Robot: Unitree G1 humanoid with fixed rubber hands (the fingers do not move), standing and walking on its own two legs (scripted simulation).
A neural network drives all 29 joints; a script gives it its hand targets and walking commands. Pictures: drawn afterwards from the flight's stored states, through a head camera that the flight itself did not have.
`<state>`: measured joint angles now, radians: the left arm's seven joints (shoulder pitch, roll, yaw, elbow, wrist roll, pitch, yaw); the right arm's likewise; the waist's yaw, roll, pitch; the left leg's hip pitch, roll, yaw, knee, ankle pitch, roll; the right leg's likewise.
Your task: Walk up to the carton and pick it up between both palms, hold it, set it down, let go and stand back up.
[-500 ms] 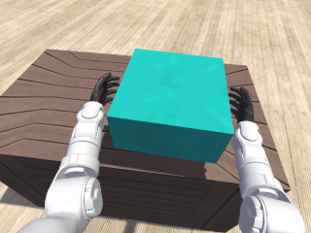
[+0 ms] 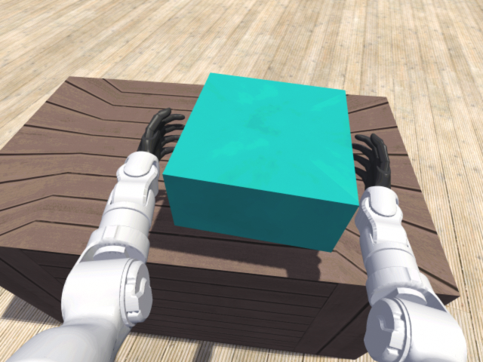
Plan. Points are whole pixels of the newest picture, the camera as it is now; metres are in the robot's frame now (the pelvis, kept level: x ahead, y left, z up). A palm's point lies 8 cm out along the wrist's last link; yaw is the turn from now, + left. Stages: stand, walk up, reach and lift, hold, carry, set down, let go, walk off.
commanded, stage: set down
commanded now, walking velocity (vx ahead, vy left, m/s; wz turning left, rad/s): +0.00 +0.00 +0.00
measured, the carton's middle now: (264, 153) +0.48 -0.04 +0.06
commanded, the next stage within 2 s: none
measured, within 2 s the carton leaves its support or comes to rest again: neither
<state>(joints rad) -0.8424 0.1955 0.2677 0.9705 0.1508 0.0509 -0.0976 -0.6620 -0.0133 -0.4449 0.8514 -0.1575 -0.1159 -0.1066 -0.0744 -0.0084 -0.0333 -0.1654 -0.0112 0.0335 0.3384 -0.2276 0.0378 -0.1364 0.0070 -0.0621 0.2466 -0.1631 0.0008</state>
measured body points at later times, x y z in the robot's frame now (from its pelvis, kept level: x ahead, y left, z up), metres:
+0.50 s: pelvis -0.01 +0.00 +0.00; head +0.04 +0.02 +0.45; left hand +0.47 +0.15 +0.11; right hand +0.38 -0.22 +0.08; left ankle -0.04 +0.09 -0.75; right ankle -0.03 -0.12 -0.75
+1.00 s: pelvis +0.00 +0.00 -0.01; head +0.09 +0.01 +0.44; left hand +0.50 +0.15 +0.07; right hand +0.40 -0.23 +0.04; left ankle -0.04 +0.09 -0.75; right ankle -0.03 -0.12 -0.75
